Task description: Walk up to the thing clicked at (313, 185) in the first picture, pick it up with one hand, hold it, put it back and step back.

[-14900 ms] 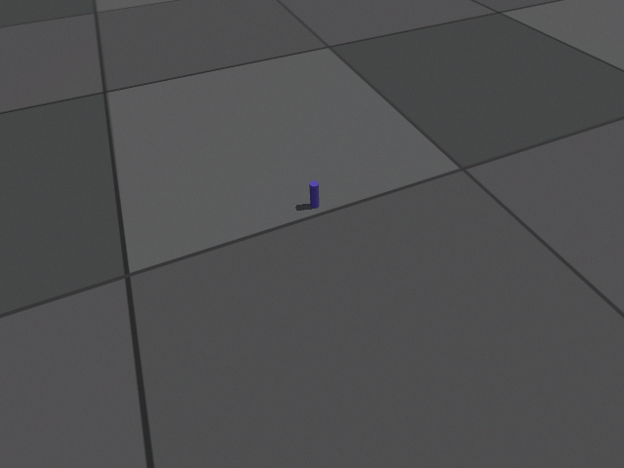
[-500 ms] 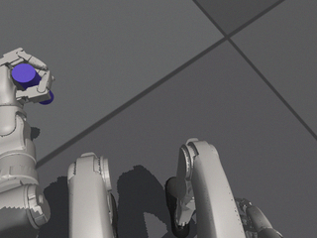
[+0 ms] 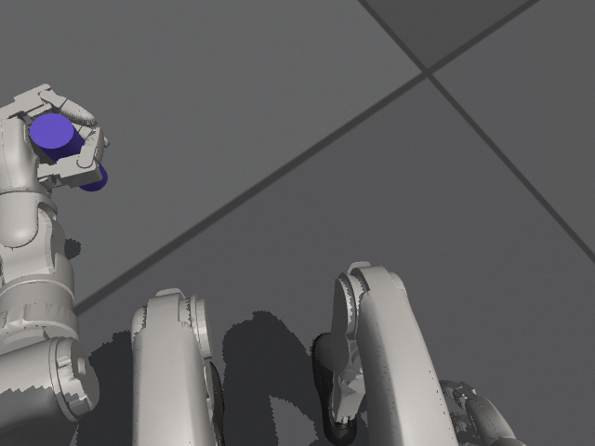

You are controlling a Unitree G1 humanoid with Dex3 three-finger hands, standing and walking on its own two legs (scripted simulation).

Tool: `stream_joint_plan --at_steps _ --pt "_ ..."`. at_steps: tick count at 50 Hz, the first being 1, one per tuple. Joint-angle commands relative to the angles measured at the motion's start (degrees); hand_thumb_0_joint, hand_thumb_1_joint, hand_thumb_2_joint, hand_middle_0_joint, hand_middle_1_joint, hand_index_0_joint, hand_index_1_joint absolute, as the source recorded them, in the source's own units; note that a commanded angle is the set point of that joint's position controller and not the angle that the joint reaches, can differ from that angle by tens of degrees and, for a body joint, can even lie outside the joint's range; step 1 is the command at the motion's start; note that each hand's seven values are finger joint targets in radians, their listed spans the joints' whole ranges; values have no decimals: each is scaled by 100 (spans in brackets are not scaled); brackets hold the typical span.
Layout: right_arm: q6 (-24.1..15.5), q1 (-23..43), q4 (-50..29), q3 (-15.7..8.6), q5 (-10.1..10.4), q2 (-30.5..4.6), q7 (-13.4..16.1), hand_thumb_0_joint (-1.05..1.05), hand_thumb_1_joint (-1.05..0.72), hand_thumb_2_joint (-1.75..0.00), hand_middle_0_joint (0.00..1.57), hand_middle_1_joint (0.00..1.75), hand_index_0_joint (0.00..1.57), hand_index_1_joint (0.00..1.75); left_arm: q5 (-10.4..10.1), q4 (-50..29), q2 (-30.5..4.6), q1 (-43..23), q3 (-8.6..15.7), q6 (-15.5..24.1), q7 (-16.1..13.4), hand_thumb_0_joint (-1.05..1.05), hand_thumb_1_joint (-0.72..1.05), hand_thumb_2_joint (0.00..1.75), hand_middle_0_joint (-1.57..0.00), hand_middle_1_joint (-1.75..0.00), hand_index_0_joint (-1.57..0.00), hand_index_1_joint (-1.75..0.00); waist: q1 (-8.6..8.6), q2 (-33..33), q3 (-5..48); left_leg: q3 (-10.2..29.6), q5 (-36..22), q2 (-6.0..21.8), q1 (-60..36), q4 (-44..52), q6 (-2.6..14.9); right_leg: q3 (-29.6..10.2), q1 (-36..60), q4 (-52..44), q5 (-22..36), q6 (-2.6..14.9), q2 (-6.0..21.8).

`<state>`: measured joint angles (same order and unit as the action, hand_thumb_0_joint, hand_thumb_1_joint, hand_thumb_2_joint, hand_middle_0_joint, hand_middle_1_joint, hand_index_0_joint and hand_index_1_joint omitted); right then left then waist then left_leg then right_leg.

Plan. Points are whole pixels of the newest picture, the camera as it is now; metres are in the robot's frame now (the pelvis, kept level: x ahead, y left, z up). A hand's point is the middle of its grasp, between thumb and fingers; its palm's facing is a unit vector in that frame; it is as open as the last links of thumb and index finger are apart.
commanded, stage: lift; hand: left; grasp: from the side
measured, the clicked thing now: (74, 157) +0.49 +0.24 -0.06
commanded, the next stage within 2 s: hold in 2.00 s
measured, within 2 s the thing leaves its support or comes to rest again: neither
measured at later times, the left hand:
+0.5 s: hand (32, 131) +0.45 +0.22 +0.08, palm faces +0.10 -0.99 -0.04, open 4.9 cm
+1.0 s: hand out of the picture +0.41 +0.22 +0.25, palm faces +0.14 -0.99 -0.05, open 4.9 cm
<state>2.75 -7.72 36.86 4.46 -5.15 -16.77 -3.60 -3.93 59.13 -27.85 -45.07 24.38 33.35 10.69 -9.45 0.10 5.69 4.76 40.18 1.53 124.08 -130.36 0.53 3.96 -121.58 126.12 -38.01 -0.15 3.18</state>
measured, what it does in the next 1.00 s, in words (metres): rises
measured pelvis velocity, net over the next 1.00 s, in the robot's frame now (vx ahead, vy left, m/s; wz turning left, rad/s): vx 0.04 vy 0.00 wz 0.05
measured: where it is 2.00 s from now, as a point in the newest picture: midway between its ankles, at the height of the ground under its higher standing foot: (274, 424)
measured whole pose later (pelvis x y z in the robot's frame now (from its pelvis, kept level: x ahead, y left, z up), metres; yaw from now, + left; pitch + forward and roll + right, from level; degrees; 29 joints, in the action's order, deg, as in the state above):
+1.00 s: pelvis +0.04 +0.00 +0.23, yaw +3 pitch +24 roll -3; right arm -1.5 -9.3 34.9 -0.2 2.3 -13.8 2.5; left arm -10.0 21.8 -15.5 -14.0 11.8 16.4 5.1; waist -2.1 1.3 9.6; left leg 2.0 35.6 2.3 76.3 -87.4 0.2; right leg 3.7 -74.7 84.1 -33.6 -0.5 2.2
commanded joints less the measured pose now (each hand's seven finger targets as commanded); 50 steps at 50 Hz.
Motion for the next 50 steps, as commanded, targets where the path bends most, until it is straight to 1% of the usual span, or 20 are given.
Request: stream_joint_plan --at_steps 1,3,13,15,18,19,20,24,26,28,29,32,36,38,41,44,45,47,48,50 --pt "-88 -896 -251 -518 93 -1272 105 0 -93 -90 20 30 20 30 -198 -1378 -1404 -1792 262 400 96 0 52 120 -135 -139 -137 -137 106 1245 4126 -190 -1058 -114 -2897 1733 70 127 2225 -1300 1063 250 -273" --pt "-105 -945 -246 -549 116 -1223 121 0 -93 -90 20 30 20 30 -281 -1602 -1187 -1866 152 369 184 0 50 121 -135 -139 -137 -138 63 1122 4312 -215 -1156 -124 -2898 1732 88 102 2413 -1369 1201 237 -270" --pt "-191 -910 -384 -707 327 -1122 256 0 -92 -90 20 30 20 30 -424 -2135 -1024 -1393 130 36 188 0 53 122 -135 -139 -137 -137 228 908 4233 -206 -821 -134 -3174 2289 111 -8 2690 -1908 905 250 -233" --pt "-213 -850 -455 -740 376 -1100 279 0 -91 -90 20 30 20 30 -505 -2281 -724 -1214 -30 -28 205 0 55 122 -134 -138 -136 -137 196 820 4143 -154 -699 -132 -3244 2451 113 -4 2679 -2052 818 249 -218" --pt "-240 -811 -515 -765 439 -1094 341 0 -91 -90 20 30 20 30 -512 -2536 -971 -1035 74 -163 173 0 57 122 -134 -138 -137 -136 372 818 4094 -141 -506 -120 -3440 2732 110 -62 2878 -2320 653 249 -225" --pt "-247 -740 -603 -771 458 -1047 347 0 -91 -90 20 30 20 30 -537 -2582 -717 -826 -110 -223 177 0 56 123 -135 -139 -137 -137 342 734 4110 -162 -474 -115 -3471 2787 121 -74 3028 -2434 617 238 -231" --pt "-265 -775 -602 -782 471 -1003 358 0 -90 -90 20 30 20 30 -591 -2915 -554 -950 -188 -252 173 0 57 123 -134 -139 -136 -137 297 735 4158 -192 -601 -119 -3548 2813 125 -98 3138 -2530 738 234 -230" --pt "-323 -738 -658 -809 571 -956 423 0 -90 -89 20 30 20 30 -685 -3305 -615 -439 -84 -475 45 0 57 122 -133 -138 -136 -136 443 621 4105 -227 -792 -104 -3877 3088 133 -168 3620 -2922 866 215 -229" --pt "-350 -680 -671 -819 595 -898 444 0 -89 -89 20 30 20 30 -694 -3534 -362 -353 -280 -567 -10 0 58 123 -132 -138 -135 -136 410 503 3981 -199 -755 -83 -3996 3283 130 -186 3803 -3128 870 208 -243" --pt "-358 -689 -671 -847 634 -881 471 0 -90 -89 20 30 20 30 -695 -3850 -368 -112 -247 -655 -85 0 58 123 -132 -137 -135 -135 531 670 4042 -143 -993 -77 -4441 3507 95 -180 3918 -3232 1056 229 -224" --pt "-355 -672 -633 -831 646 -838 471 0 -89 -89 20 30 20 30 -686 -4031 -290 -21 -372 -710 -115 0 58 122 -132 -137 -135 -135 566 712 4017 -131 -957 -78 -4560 3641 83 -181 4007 -3320 1015 241 -237" --pt "-379 -625 -693 -882 684 -820 521 0 -90 -89 20 30 20 30 -668 -4256 9 523 -622 -921 -208 0 59 122 -131 -137 -134 -135 508 574 3890 -85 -1148 -63 -4980 3935 82 -166 4292 -3670 1209 222 -244" --pt "-397 -547 -766 -895 746 -773 582 0 -89 -89 20 30 20 30 -712 -4862 -79 891 -529 -1089 -354 0 56 123 -131 -137 -133 -135 634 503 3949 -51 -1304 -44 -5575 4414 79 -189 4907 -4128 1374 196 -253" --pt "-436 -497 -801 -873 778 -720 612 0 -90 -89 20 30 20 30 -826 -4949 173 1326 -663 -1202 -415 0 55 124 -132 -139 -134 -137 601 250 3793 -119 -1463 -62 -5645 4576 101 -190 5428 -4443 1566 156 -278" --pt "-492 -459 -791 -861 787 -643 653 0 -90 -89 20 30 20 30 -772 -5159 197 1680 -768 -1286 -519 0 53 123 -132 -138 -134 -136 618 278 3476 -156 -1501 -68 -5930 4931 95 -213 5791 -4815 1614 145 -298" --pt "-583 -476 -712 -847 793 -610 681 0 -89 -89 20 30 20 30 -786 -5122 388 1644 -930 -1285 -574 0 53 125 -133 -140 -136 -138 495 209 3087 -154 -1645 -61 -6193 5171 95 -205 5968 -5076 1793 138 -311" --pt "-606 -450 -713 -847 792 -607 686 0 -89 -89 20 30 20 30 -770 -5177 267 1561 -841 -1265 -594 0 51 125 -134 -141 -137 -139 587 298 2918 -158 -1569 -63 -6291 5317 77 -218 5991 -5187 1695 150 -305" --pt "-640 -512 -680 -845 765 -588 690 0 -90 -89 20 30 20 30 -684 -5145 362 1511 -1047 -1245 -601 0 50 124 -133 -139 -135 -138 563 451 2850 -96 -1736 -23 -6737 5553 34 -187 6036 -5322 1790 160 -305" --pt "-649 -540 -674 -845 763 -589 685 0 -90 -89 20 30 20 30 -664 -4973 324 1657 -963 -1250 -613 0 50 124 -134 -140 -136 -138 579 398 2742 -77 -1769 -25 -6789 5672 28 -165 6148 -5412 1807 162 -304" --pt "-691 -482 -682 -818 751 -565 662 0 -90 -89 20 30 20 30 -682 -5057 505 1630 -1201 -1225 -549 0 49 123 -134 -140 -136 -138 606 517 2657 -71 -1803 -19 -7092 5919 0 -147 6273 -5594 1835 169 -304"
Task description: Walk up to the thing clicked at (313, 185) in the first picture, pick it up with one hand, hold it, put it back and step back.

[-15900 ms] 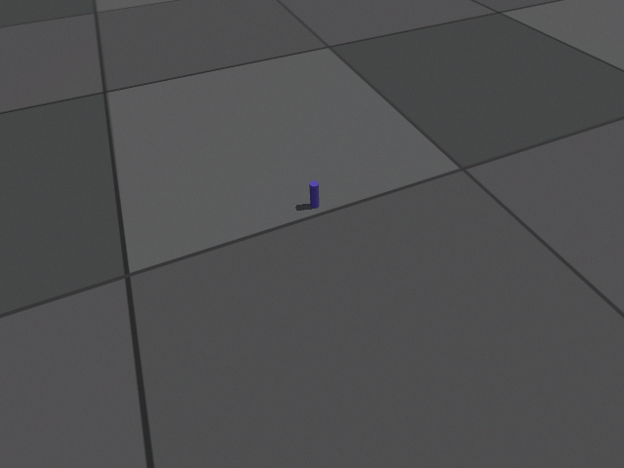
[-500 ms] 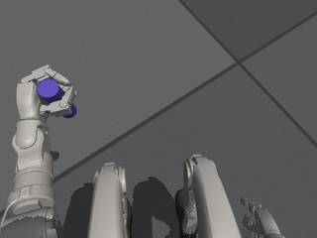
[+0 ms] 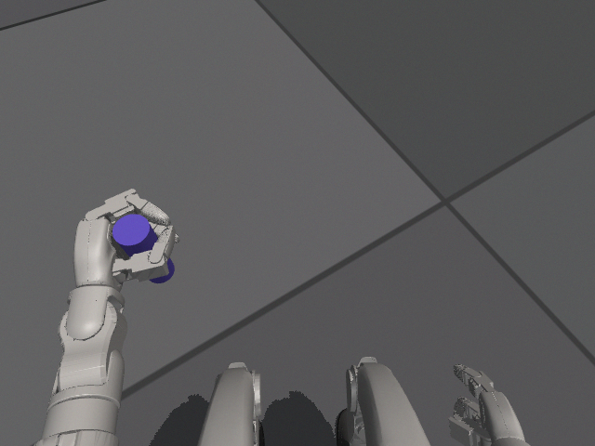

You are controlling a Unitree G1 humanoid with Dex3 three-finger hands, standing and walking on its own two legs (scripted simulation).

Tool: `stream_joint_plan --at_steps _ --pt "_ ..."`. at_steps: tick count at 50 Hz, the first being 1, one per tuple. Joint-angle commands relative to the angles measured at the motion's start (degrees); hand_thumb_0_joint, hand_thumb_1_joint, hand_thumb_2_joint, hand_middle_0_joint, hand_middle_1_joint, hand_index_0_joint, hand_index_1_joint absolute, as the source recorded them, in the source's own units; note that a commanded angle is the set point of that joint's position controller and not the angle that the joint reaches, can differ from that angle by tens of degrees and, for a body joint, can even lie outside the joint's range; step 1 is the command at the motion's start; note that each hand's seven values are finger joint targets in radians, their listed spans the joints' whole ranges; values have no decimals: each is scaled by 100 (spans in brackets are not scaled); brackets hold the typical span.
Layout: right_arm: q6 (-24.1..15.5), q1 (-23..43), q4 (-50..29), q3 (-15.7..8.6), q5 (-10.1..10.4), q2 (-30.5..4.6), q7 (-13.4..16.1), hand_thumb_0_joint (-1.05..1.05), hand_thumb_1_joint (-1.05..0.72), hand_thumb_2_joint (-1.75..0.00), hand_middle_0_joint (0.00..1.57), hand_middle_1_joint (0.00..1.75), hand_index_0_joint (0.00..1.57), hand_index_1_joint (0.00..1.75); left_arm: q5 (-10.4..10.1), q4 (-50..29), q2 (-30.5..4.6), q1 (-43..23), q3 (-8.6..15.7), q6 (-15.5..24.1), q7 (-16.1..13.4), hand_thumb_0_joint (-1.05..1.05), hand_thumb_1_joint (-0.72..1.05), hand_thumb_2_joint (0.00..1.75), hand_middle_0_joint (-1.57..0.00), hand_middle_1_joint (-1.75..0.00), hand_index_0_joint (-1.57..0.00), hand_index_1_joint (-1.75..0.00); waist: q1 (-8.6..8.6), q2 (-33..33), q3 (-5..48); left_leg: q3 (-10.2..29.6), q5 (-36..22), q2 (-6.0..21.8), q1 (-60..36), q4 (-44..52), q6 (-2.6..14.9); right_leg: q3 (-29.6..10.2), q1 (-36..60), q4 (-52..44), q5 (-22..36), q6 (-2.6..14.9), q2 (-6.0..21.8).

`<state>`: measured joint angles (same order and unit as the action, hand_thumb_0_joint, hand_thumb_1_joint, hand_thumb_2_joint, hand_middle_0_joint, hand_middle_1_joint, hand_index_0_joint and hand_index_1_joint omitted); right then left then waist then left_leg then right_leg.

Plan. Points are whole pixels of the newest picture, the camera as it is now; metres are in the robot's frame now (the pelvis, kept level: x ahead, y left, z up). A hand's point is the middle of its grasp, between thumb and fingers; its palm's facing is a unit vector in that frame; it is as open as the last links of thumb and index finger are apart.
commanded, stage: lift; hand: left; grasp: from the side
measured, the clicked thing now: (147, 252) +0.38 +0.21 -0.01
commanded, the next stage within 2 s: hold in 1.00 s
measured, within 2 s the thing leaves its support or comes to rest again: neither
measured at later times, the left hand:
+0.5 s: hand (135, 207) +0.37 +0.18 +0.12, palm faces +0.07 -1.00 -0.04, open 4.9 cm
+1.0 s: hand (134, 178) +0.38 +0.17 +0.16, palm faces +0.06 -1.00 -0.02, open 4.9 cm
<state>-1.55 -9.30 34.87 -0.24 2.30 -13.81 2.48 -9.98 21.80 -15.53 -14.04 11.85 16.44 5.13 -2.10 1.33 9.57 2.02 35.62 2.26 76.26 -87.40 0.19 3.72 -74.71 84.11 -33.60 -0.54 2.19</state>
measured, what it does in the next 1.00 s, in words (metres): rises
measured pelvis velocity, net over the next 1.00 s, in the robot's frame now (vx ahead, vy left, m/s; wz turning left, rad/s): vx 0.04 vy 0.00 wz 0.01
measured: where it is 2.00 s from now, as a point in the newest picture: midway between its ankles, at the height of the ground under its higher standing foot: outside the picture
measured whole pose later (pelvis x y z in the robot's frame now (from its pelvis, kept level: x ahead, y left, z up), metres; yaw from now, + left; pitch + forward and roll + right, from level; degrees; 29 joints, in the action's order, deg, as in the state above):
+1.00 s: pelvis +0.04 +0.00 +0.12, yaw +0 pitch +10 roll -1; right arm -1.6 -13.2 37.2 -0.3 0.6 -12.9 2.2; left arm -10.1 25.7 -11.9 -9.2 8.8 19.4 6.5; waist -1.3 1.0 3.4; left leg -0.3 26.9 2.3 38.1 -54.7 -0.2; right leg 2.7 -37.5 52.3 -25.0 -0.7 1.4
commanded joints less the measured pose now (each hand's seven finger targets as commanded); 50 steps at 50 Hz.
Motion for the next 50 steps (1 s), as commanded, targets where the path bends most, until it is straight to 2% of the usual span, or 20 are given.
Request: stream_joint_plan --at_steps 1,4,9,10,12,13,14,17,26,29,32,33,34,40,41,42,43,48,49,50 --pt "-267 -340 -497 -348 8 -863 47 0 -90 -89 20 30 20 30 -79 -1189 -816 -1387 189 454 -8 0 48 123 -134 -140 -137 -138 -66 329 2186 191 -1278 -97 -2366 1747 34 -125 1769 -1540 1332 203 -203" --pt "-299 -281 -517 -354 3 -889 22 0 -90 -89 20 30 20 30 -77 -1013 -731 -1136 133 467 42 0 50 123 -135 -140 -138 -139 -52 307 1990 240 -1156 -79 -2625 2085 16 -92 1914 -1756 1248 195 -214" --pt "-291 -366 -522 -319 -9 -841 15 0 -90 -89 20 30 20 30 -131 -1160 -705 -1063 156 499 19 0 53 124 -136 -140 -138 -139 -2 221 2043 128 -1843 -93 -3110 2372 2 -69 2600 -2118 1806 191 -238" --pt "-304 -351 -518 -313 -22 -823 13 0 -90 -89 20 30 20 30 -132 -1178 -589 -1018 45 507 24 0 51 124 -135 -140 -137 -138 -35 146 1957 100 -1859 -99 -3130 2412 16 -76 2677 -2198 1849 180 -250" --pt "-328 -362 -498 -300 -44 -787 22 0 -90 -89 20 30 20 30 -110 -1385 -667 -1308 41 565 6 0 49 123 -136 -140 -138 -138 -37 288 1918 49 -1824 -113 -3259 2557 19 -110 2824 -2353 1859 175 -232" --pt "-328 -364 -510 -306 -51 -797 27 0 -90 -89 20 30 20 30 -88 -1193 -625 -1156 50 555 -16 0 50 123 -136 -140 -138 -139 -42 153 1817 38 -1700 -117 -3258 2642 36 -114 2915 -2453 1781 163 -232" --pt "-334 -352 -507 -307 -56 -800 40 0 -90 -89 20 30 20 30 -80 -1227 -751 -1232 155 569 -41 0 49 123 -136 -140 -138 -139 -35 94 1760 25 -1647 -116 -3261 2712 51 -119 3018 -2539 1753 152 -238" --pt "-330 -345 -532 -299 -72 -781 36 0 -91 -89 20 30 20 30 -69 -1213 -607 -1154 25 610 -64 0 49 124 -135 -140 -137 -139 5 101 1718 3 -1724 -123 -3483 2928 32 -121 3257 -2711 1814 151 -232" --pt "-335 -425 -504 -302 -93 -763 34 0 -90 -89 20 30 20 30 -64 -1092 -537 -1070 -11 624 -36 0 55 125 -134 -140 -136 -139 32 118 1524 30 -1937 -76 -4138 3504 -16 -62 3687 -3155 1945 173 -274" --pt "-331 -361 -490 -276 -99 -725 24 0 -90 -89 20 30 20 30 -78 -1010 -484 -1001 -24 664 -32 0 54 126 -134 -140 -135 -139 52 105 1192 12 -1756 -89 -4124 3677 -13 -60 3748 -3323 1789 164 -276" --pt "-342 -385 -488 -286 -97 -714 40 0 -90 -89 20 30 20 30 -124 -1084 -472 -1050 -30 704 16 0 58 124 -131 -137 -133 -136 36 37 1317 -80 -1974 -116 -4230 3702 7 -117 4088 -3467 2050 141 -256" --pt "-333 -454 -454 -292 -110 -713 51 0 -90 -90 20 30 20 30 -121 -1004 -531 -958 57 696 17 0 57 123 -132 -137 -133 -136 19 -100 1392 -80 -2130 -112 -4240 3709 20 -115 4252 -3502 2195 129 -265" --pt "-339 -420 -467 -283 -106 -707 49 0 -90 -89 20 30 20 30 -113 -1047 -464 -960 -33 703 29 0 57 124 -132 -138 -133 -137 29 -89 1333 -100 -2233 -119 -4269 3724 23 -127 4308 -3520 2318 125 -256" --pt "-285 -458 -406 -291 -134 -677 55 0 -90 -89 20 30 20 30 -105 -1099 -472 -1001 16 747 41 0 57 125 -130 -138 -132 -137 44 35 1364 -142 -2592 -122 -4584 3843 7 -143 4556 -3668 2655 134 -257" --pt "-287 -436 -417 -304 -127 -718 49 0 -89 -89 20 30 20 30 -95 -1011 -401 -930 -57 736 53 0 59 125 -131 -138 -133 -137 25 -9 1262 -133 -2631 -108 -4669 3901 -1 -125 4543 -3679 2656 148 -271" --pt "-276 -476 -392 -304 -148 -695 47 0 -89 -89 20 30 20 30 -98 -1118 -490 -1050 27 751 54 0 58 126 -131 -139 -133 -138 55 101 1381 -116 -2758 -105 -4710 3902 -16 -112 4587 -3658 2729 159 -273" --pt "-271 -439 -411 -300 -135 -700 33 0 -89 -89 20 30 20 30 -94 -1083 -382 -1019 -88 752 72 0 58 127 -132 -139 -133 -138 42 167 1250 -111 -2742 -100 -4817 3970 -31 -102 4506 -3688 2684 165 -278" --pt "-219 -437 -398 -315 -156 -700 31 0 -89 -89 20 30 20 30 -121 -861 -375 -947 0 751 124 0 62 128 -133 -140 -134 -139 35 -37 1124 -122 -2791 -102 -4765 4052 -10 -101 4710 -3811 2780 145 -273" --pt "-207 -417 -424 -308 -150 -698 31 0 -89 -89 20 30 20 30 -125 -959 -426 -953 11 750 128 0 61 126 -132 -139 -134 -138 83 -94 1196 -171 -2805 -113 -4785 4059 10 -136 4873 -3871 2872 122 -262" --pt "-209 -413 -419 -315 -140 -715 24 0 -89 -89 20 30 20 30 -143 -870 -395 -1004 -2 757 162 0 60 126 -133 -140 -135 -139 25 -81 1050 -166 -2722 -117 -4777 4094 6 -134 4828 -3883 2782 129 -264"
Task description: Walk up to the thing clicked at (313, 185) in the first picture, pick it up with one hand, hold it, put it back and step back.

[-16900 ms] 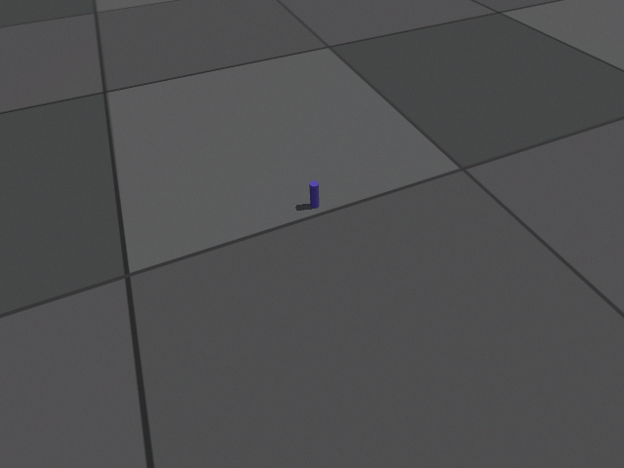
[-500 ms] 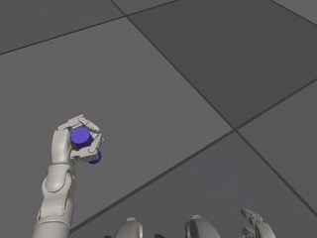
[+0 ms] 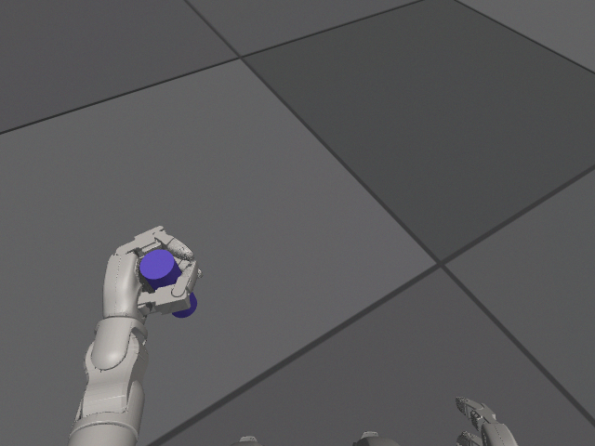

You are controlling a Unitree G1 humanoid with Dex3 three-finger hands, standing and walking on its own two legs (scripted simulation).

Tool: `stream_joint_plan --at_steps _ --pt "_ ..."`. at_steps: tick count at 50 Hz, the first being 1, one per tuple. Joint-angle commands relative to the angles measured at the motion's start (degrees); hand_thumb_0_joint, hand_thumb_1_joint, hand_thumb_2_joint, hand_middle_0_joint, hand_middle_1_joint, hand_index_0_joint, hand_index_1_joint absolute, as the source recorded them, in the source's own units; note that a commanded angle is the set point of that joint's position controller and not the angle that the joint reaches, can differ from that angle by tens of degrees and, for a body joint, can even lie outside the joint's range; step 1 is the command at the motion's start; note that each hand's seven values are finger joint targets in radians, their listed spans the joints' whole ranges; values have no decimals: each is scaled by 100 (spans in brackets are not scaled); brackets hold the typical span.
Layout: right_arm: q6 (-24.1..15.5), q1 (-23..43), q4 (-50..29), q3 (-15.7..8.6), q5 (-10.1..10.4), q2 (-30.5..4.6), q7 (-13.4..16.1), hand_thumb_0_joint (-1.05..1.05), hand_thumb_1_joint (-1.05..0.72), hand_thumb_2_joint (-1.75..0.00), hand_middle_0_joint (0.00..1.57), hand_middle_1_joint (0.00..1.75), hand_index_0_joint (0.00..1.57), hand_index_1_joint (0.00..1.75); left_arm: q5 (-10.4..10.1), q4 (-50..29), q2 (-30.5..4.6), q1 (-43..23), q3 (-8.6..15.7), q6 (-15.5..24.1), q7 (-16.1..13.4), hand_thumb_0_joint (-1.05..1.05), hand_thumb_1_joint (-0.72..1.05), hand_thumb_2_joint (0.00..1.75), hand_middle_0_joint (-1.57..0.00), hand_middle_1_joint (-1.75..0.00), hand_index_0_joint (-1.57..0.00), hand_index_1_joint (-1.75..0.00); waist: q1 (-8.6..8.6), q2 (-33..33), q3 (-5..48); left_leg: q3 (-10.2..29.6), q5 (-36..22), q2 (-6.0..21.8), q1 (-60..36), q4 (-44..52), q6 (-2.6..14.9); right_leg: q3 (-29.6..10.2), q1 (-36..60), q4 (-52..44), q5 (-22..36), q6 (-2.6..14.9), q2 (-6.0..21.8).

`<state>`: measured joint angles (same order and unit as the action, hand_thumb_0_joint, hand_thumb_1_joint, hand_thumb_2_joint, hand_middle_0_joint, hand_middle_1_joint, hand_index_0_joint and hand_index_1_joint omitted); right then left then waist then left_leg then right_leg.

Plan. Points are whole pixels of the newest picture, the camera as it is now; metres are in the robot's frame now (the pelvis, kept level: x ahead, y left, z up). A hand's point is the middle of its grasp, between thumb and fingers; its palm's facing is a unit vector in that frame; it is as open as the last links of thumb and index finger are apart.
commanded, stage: hold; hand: left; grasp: from the side
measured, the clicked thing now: (171, 286) +0.34 +0.19 +0.01
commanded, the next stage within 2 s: none
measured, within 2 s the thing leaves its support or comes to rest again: neither
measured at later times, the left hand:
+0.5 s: hand (179, 271) +0.34 +0.16 +0.06, palm faces +0.05 -1.00 -0.01, open 4.9 cm
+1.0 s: hand (176, 273) +0.33 +0.16 +0.07, palm faces +0.05 -1.00 +0.00, open 4.9 cm
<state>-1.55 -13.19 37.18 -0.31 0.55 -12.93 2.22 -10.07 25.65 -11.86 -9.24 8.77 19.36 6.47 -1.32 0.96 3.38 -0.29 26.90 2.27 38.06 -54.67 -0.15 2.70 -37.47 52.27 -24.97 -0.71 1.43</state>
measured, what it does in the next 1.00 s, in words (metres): stands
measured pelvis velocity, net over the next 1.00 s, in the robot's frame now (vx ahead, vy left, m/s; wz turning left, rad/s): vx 0.00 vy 0.00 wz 0.00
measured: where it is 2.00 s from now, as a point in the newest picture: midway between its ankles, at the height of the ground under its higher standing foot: outside the picture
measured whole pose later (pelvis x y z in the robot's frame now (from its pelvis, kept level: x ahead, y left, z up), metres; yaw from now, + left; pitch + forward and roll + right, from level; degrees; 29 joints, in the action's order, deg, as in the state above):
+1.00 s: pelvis +0.00 +0.00 +0.02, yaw +0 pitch +6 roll -1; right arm -0.7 -12.7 37.8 -0.4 0.7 -12.9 2.2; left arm -10.3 25.0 -10.5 -7.5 8.5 18.8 6.9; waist -0.8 0.9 1.4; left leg -0.7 23.5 1.9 28.5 -46.2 -0.4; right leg 2.5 -28.5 44.8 -22.2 -0.5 1.5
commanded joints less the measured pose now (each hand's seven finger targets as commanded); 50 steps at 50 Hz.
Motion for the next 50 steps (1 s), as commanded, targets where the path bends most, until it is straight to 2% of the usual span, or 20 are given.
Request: stream_joint_plan --at_steps 1,3,8,13,14,18,19,21,25,26,29,31,32,37,38,40,44,46,48,50 --pt "-196 -26 -643 -309 30 -781 46 0 -89 -89 20 30 20 30 -125 -1267 -817 -1460 365 460 25 0 59 128 -133 -140 -134 -139 9 54 1764 50 -1917 -124 -991 833 36 -35 1133 -711 1984 146 -182" --pt "-176 -32 -649 -322 26 -803 58 0 -89 -89 20 30 20 30 -133 -1282 -745 -1511 283 476 69 0 62 128 -134 -141 -135 -140 -70 -26 1729 31 -1821 -124 -1053 865 49 -51 1140 -791 1930 134 -179" --pt "-168 50 -666 -305 31 -788 48 0 -91 -90 20 30 20 30 -154 -1322 -727 -1457 315 512 88 0 61 118 -134 -138 -136 -136 -1 8 1581 71 -1800 -121 -1147 1030 18 -5 1188 -817 1828 153 -194" --pt "-158 42 -676 -295 26 -779 64 0 -91 -90 20 30 20 30 -170 -1418 -655 -1434 253 516 41 0 62 121 -136 -139 -137 -138 -29 -128 1720 -18 -1979 -145 -1243 989 65 -84 1429 -950 2176 97 -150" --pt "-153 44 -665 -303 28 -786 69 0 -91 -90 20 30 20 30 -148 -1373 -739 -1443 332 507 27 0 64 121 -136 -140 -137 -138 7 -114 1647 -15 -1962 -151 -1226 1020 63 -81 1439 -954 2151 98 -150" --pt "-150 82 -637 -304 17 -758 63 0 -91 -90 20 30 20 30 -133 -1367 -642 -1457 250 522 30 0 64 121 -136 -140 -138 -139 -12 -86 1623 6 -1950 -138 -1324 1088 52 -56 1447 -993 2067 108 -163" --pt "-146 78 -648 -315 19 -776 61 0 -91 -90 20 30 20 30 -139 -1519 -775 -1576 358 537 -8 0 65 122 -136 -140 -137 -139 24 -5 1704 6 -2000 -147 -1334 1107 48 -63 1505 -997 2120 112 -159" --pt "-123 57 -651 -308 28 -774 63 0 -91 -90 20 30 20 30 -126 -1323 -659 -1362 252 502 14 0 64 122 -137 -141 -138 -140 10 -29 1613 -4 -2063 -136 -1421 1130 53 -60 1469 -1034 2131 116 -163" --pt "-96 62 -648 -314 25 -766 63 0 -90 -90 20 30 20 30 -108 -1565 -740 -1487 292 491 5 0 64 122 -135 -139 -136 -138 40 55 1700 -18 -2139 -140 -1547 1190 44 -54 1569 -1098 2210 113 -164" --pt "-89 132 -672 -300 25 -751 68 0 -91 -90 20 30 20 30 -95 -1248 -575 -1279 203 444 -1 0 67 121 -136 -139 -137 -138 -8 -163 1462 -11 -1991 -141 -1416 1227 53 -41 1543 -1134 2098 106 -169" --pt "-101 191 -682 -290 39 -738 51 0 -91 -90 20 30 20 30 -91 -1356 -676 -1385 248 446 -20 0 65 122 -136 -140 -137 -139 45 -12 1362 -19 -1858 -143 -1436 1314 40 -43 1486 -1182 1933 118 -166" --pt "-106 151 -678 -307 34 -767 63 0 -90 -90 20 30 20 30 -134 -1565 -745 -1513 321 473 -5 0 67 122 -135 -139 -136 -138 22 -63 1565 -6 -1941 -142 -1548 1321 48 -44 1660 -1202 2028 107 -163" --pt "-112 170 -688 -298 33 -751 67 0 -90 -90 20 30 20 30 -115 -1399 -621 -1369 219 427 -12 0 67 121 -135 -139 -137 -138 4 -111 1527 -38 -1932 -156 -1519 1307 64 -75 1634 -1228 2094 94 -147" --pt "-120 256 -704 -299 40 -754 62 0 -90 -90 20 30 20 30 -106 -1394 -763 -1391 374 424 -11 0 69 121 -134 -137 -135 -136 41 -106 1200 -25 -1491 -162 -1419 1460 61 -42 1541 -1345 1611 105 -158" --pt "-138 287 -729 -290 46 -745 60 0 -90 -90 20 30 20 30 -122 -1473 -643 -1316 249 439 25 0 68 122 -135 -140 -137 -138 42 -162 1304 -44 -1485 -170 -1500 1473 69 -59 1616 -1372 1626 97 -140" --pt "-158 202 -709 -304 49 -751 55 0 -90 -90 20 30 20 30 -164 -1637 -645 -1318 272 439 27 0 66 122 -135 -139 -136 -138 55 -31 1660 -3 -1910 -153 -1680 1440 46 -30 1795 -1269 1991 115 -167" --pt "-160 151 -638 -308 52 -770 54 0 -90 -90 20 30 20 30 -112 -1417 -605 -1389 168 389 28 0 66 123 -134 -139 -136 -138 -36 -55 1381 -6 -2037 -127 -1695 1444 51 -28 1606 -1283 2089 117 -172" --pt "-159 176 -619 -298 43 -760 55 0 -90 -90 20 30 20 30 -130 -1213 -523 -1296 179 371 27 0 65 122 -134 -139 -135 -138 -59 -272 1182 -19 -1892 -144 -1543 1420 81 -41 1579 -1358 2035 82 -146" --pt "-180 212 -623 -290 47 -737 48 0 -90 -90 20 30 20 30 -144 -1499 -761 -1516 389 433 -10 0 63 122 -134 -139 -135 -138 58 -119 1341 -45 -1853 -167 -1572 1428 79 -72 1678 -1362 2011 83 -113" --pt "-168 231 -667 -292 35 -749 56 0 -90 -90 20 30 20 30 -87 -1535 -668 -1508 218 446 9 0 66 121 -133 -137 -134 -136 25 -2 1361 -44 -1831 -159 -1653 1482 55 -62 1646 -1356 1938 113 -133"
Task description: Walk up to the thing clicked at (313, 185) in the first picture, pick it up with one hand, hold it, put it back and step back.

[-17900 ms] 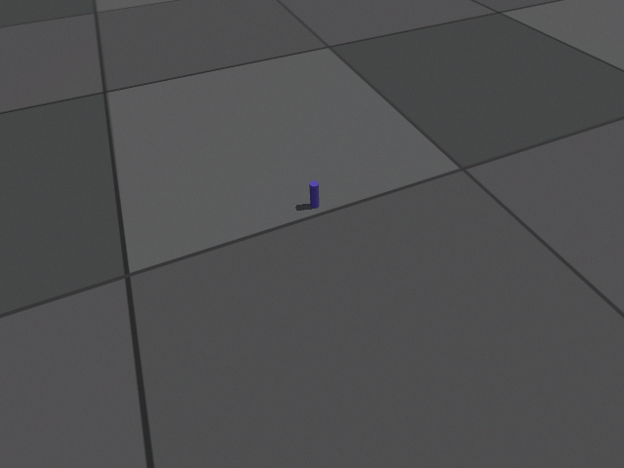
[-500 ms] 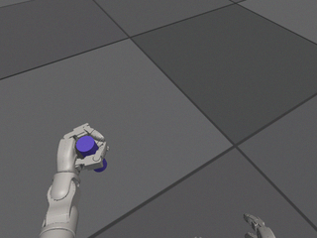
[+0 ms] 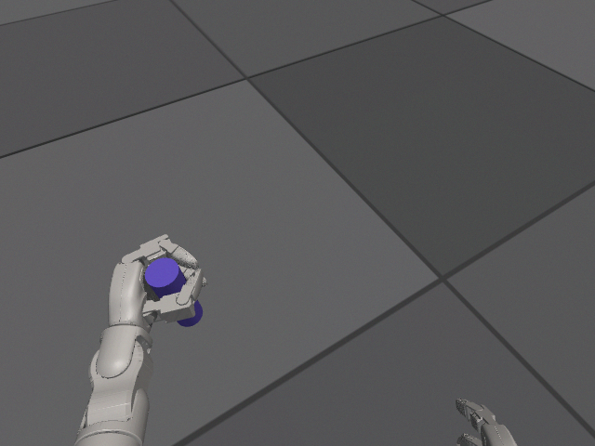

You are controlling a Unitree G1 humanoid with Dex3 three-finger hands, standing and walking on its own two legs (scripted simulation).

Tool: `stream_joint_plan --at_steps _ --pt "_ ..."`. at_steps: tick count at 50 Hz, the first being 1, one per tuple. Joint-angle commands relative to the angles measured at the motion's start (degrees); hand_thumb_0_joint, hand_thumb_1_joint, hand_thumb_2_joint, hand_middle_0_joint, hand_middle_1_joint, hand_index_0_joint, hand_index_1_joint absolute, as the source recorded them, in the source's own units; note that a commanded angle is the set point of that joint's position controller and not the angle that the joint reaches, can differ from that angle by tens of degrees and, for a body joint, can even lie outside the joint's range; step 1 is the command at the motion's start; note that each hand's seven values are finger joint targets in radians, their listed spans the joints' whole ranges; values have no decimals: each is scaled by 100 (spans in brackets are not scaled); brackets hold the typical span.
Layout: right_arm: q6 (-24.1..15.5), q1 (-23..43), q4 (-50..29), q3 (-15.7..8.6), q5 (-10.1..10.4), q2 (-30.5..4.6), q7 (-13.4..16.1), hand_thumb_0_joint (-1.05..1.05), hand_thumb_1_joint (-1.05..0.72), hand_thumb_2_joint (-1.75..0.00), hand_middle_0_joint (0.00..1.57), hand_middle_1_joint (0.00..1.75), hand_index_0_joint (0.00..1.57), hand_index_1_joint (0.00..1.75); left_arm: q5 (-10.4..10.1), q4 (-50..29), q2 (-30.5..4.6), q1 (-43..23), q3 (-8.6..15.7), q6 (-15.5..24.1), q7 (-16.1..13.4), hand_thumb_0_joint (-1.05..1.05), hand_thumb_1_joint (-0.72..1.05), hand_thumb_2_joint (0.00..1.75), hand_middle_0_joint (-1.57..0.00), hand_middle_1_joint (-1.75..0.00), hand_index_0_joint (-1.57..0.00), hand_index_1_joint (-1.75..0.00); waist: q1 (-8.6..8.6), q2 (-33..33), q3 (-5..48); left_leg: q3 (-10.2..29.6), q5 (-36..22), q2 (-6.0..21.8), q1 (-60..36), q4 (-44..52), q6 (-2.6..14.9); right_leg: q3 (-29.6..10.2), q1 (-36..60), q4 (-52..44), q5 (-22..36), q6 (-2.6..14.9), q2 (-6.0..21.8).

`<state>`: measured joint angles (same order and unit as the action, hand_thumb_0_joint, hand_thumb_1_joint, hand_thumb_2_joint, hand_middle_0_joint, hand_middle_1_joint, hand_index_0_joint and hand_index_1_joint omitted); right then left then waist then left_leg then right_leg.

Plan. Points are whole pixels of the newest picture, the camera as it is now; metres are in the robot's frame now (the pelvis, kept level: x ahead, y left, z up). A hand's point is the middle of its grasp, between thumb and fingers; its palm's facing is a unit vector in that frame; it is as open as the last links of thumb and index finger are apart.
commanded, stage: hold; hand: left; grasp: from the side
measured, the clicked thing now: (177, 295) +0.33 +0.18 +0.01
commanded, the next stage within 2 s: crouch in 1.70 s
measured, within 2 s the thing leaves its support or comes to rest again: neither
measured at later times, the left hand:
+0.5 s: hand (181, 284) +0.33 +0.17 +0.05, palm faces +0.05 -1.00 -0.01, open 4.9 cm
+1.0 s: hand (179, 286) +0.32 +0.17 +0.05, palm faces +0.05 -1.00 -0.01, open 4.9 cm
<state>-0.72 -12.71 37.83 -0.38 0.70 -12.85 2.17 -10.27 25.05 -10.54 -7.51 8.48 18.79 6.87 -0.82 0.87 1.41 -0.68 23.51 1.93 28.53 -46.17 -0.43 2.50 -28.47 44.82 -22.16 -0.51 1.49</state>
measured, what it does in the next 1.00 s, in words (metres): stands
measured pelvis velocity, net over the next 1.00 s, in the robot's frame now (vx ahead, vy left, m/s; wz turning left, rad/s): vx -0.01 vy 0.00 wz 0.00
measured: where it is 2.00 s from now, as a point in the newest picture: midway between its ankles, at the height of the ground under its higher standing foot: outside the picture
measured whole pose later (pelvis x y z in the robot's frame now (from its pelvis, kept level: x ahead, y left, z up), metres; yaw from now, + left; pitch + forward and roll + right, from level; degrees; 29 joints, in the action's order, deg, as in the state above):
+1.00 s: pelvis -0.01 +0.00 +0.00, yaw +0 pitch +6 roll -1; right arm -1.2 -13.2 38.3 -0.4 0.5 -12.9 1.7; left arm -10.0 27.4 -10.8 -8.9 8.4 20.4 6.8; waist -0.9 0.9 1.1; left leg -0.8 23.0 1.9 28.8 -46.1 -0.2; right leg 2.3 -28.6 44.4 -21.3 -0.7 1.5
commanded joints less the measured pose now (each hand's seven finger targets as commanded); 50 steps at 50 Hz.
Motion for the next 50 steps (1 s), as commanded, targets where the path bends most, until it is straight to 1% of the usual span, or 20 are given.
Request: stream_joint_plan --at_steps 1,6,8,12,13,17,19,23,24,25,27,28,29,33,35,39,41,42,44,50 --pt "-244 170 -710 -285 12 -751 57 0 -90 -90 20 30 20 30 -69 -1466 -796 -1767 253 528 -20 0 66 122 -133 -137 -134 -136 -52 11 1550 16 -1430 -119 -699 637 78 -30 705 -604 1584 99 -155" --pt "-275 177 -703 -283 8 -754 46 0 -90 -90 20 30 20 30 -66 -1233 -702 -1622 182 518 -32 0 70 122 -133 -138 -135 -136 -40 -81 1469 20 -1446 -108 -636 639 79 -17 699 -602 1603 99 -166" --pt "-269 127 -676 -299 3 -761 46 0 -90 -90 20 30 20 30 -60 -1271 -901 -1709 397 553 -54 0 69 124 -133 -138 -134 -137 5 31 1594 24 -1387 -118 -621 643 73 -22 733 -604 1530 107 -160" --pt "-296 136 -717 -292 15 -775 26 0 -89 -90 20 30 20 30 -105 -1316 -657 -1561 160 551 -40 0 72 123 -134 -139 -136 -138 -30 -3 1633 48 -1708 -96 -761 642 50 14 823 -537 1768 117 -189" --pt "-278 123 -680 -299 28 -766 23 0 -90 -90 20 30 20 30 -92 -1500 -907 -1716 358 585 -58 0 69 124 -134 -139 -135 -138 33 51 1748 49 -1731 -101 -777 632 52 6 878 -548 1789 116 -180" --pt "-273 94 -664 -296 19 -753 18 0 -90 -90 20 30 20 30 -101 -936 -605 -1342 209 507 -40 0 65 123 -134 -140 -136 -139 -57 -254 1441 50 -1596 -91 -578 628 93 1 777 -578 1737 91 -171" --pt "-271 58 -635 -322 20 -794 3 0 -90 -90 20 30 20 30 -88 -1360 -880 -1789 327 581 -38 0 67 123 -133 -138 -135 -137 -16 53 1744 50 -1776 -96 -769 628 64 3 843 -541 1810 125 -174" --pt "-285 100 -678 -299 24 -756 -2 0 -90 -90 20 30 20 30 -106 -1263 -683 -1592 208 562 -30 0 68 124 -134 -139 -135 -138 -21 -80 1625 49 -1664 -98 -759 657 67 4 845 -584 1771 106 -166" --pt "-280 140 -679 -296 21 -743 1 0 -90 -90 20 30 20 30 -115 -1735 -859 -1966 267 633 -19 0 68 123 -134 -139 -135 -138 20 178 1838 29 -1681 -115 -858 635 57 -17 833 -589 1776 111 -160" --pt "-288 126 -654 -289 14 -750 11 0 -90 -90 20 30 20 30 -80 -1095 -738 -1696 223 555 -29 0 67 122 -133 -138 -134 -137 -91 -88 1562 51 -1693 -101 -753 610 77 3 770 -597 1779 91 -174" --pt "-289 144 -648 -292 20 -752 10 0 -90 -90 20 30 20 30 -77 -1137 -756 -1646 252 541 -35 0 69 124 -133 -138 -134 -137 -33 -118 1384 20 -1537 -114 -601 637 96 -23 733 -648 1718 84 -149" --pt "-282 101 -639 -293 15 -740 7 0 -90 -90 20 30 20 30 -86 -1147 -821 -1669 332 554 -32 0 68 124 -133 -139 -134 -138 -34 -50 1526 22 -1546 -113 -648 626 93 -20 740 -626 1708 87 -149" --pt "-272 117 -634 -285 5 -737 -2 0 -90 -90 20 30 20 30 -82 -941 -645 -1503 183 555 -1 0 67 123 -133 -138 -134 -137 -70 -172 1400 28 -1487 -113 -587 629 97 -7 731 -632 1656 83 -154" --pt "-266 111 -646 -307 1 -780 7 0 -90 -90 20 30 20 30 -74 -1152 -901 -1800 382 613 -5 0 68 123 -133 -139 -135 -137 -31 -42 1591 23 -1537 -118 -663 626 88 -21 791 -617 1671 100 -155" --pt "-275 124 -673 -277 0 -732 18 0 -90 -90 20 30 20 30 -91 -1122 -701 -1798 221 605 -9 0 70 124 -133 -138 -134 -137 -62 -157 1587 6 -1476 -125 -616 612 100 -35 815 -643 1683 85 -147" --pt "-278 126 -640 -299 -3 -764 14 0 -90 -90 20 30 20 30 -48 -1148 -910 -1790 373 626 -28 0 66 123 -133 -138 -134 -137 -15 12 1605 10 -1508 -122 -662 631 89 -27 765 -634 1658 100 -152" --pt "-288 94 -630 -308 1 -785 16 0 -90 -90 20 30 20 30 -64 -953 -756 -1600 243 599 6 0 66 124 -133 -139 -134 -138 -78 -136 1510 37 -1536 -109 -635 635 97 -3 750 -611 1668 102 -165" --pt "-277 100 -646 -302 4 -763 13 0 -90 -90 20 30 20 30 -84 -1353 -838 -1858 309 644 -19 0 67 124 -132 -138 -133 -137 16 25 1749 20 -1635 -114 -719 627 80 -25 890 -607 1777 108 -150" --pt "-288 171 -666 -295 15 -769 -2 0 -90 -90 20 30 20 30 -69 -1062 -774 -1792 252 621 -17 0 65 123 -133 -138 -134 -137 -13 -29 1412 45 -1299 -96 -552 696 71 2 683 -621 1412 130 -175" --pt "-335 148 -668 -292 25 -774 17 0 -90 -90 20 30 20 30 -76 -1130 -756 -1793 212 621 -56 0 69 123 -132 -137 -133 -136 -35 -54 1527 55 -1174 -98 -652 725 68 7 703 -653 1301 127 -183"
